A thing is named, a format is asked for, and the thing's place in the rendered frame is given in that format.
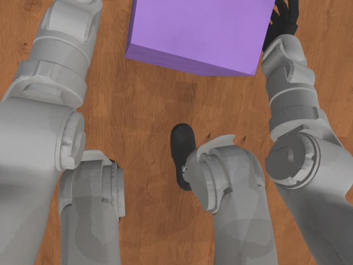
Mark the robot right hand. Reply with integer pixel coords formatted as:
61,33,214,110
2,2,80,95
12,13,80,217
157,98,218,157
262,0,299,53

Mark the right robot forearm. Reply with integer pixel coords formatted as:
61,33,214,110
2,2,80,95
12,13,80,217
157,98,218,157
261,34,344,148

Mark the left robot forearm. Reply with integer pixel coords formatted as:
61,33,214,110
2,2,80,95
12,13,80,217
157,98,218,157
0,0,103,109

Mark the carton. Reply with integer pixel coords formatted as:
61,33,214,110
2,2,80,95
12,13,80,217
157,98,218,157
125,0,275,76

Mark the left robot shin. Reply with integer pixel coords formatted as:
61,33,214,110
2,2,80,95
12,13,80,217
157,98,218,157
58,149,112,216

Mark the right robot upper arm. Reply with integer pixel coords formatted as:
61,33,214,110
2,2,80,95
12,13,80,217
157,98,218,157
265,132,353,265

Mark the left robot thigh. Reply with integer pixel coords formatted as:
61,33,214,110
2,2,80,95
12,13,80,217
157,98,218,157
60,160,125,265

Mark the left robot upper arm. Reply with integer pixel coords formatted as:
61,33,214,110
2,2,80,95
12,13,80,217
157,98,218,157
0,97,86,265

